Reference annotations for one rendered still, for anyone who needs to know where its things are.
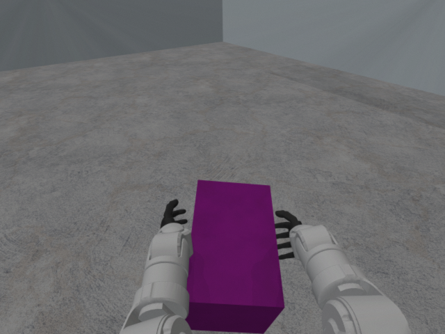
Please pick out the robot right upper arm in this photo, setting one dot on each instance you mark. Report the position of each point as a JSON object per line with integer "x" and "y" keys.
{"x": 363, "y": 315}

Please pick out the robot left forearm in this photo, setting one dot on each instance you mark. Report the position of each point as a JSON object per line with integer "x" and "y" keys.
{"x": 163, "y": 290}

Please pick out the carton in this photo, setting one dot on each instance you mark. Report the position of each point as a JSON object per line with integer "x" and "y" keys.
{"x": 234, "y": 280}

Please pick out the robot left upper arm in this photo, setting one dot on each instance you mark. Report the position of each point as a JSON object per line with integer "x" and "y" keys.
{"x": 165, "y": 324}

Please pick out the left robot hand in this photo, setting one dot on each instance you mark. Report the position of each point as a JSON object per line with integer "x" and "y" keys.
{"x": 170, "y": 214}

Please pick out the right robot hand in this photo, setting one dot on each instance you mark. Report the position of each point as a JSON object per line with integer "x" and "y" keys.
{"x": 289, "y": 225}

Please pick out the robot right forearm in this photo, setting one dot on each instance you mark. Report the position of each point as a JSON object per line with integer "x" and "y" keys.
{"x": 330, "y": 271}

